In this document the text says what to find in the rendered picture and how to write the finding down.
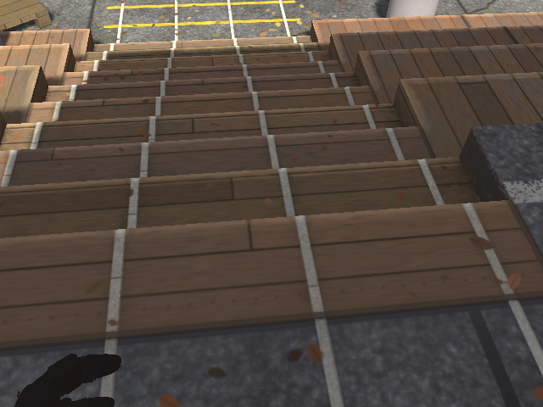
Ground left robot hand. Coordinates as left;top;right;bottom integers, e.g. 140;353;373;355
14;354;121;407

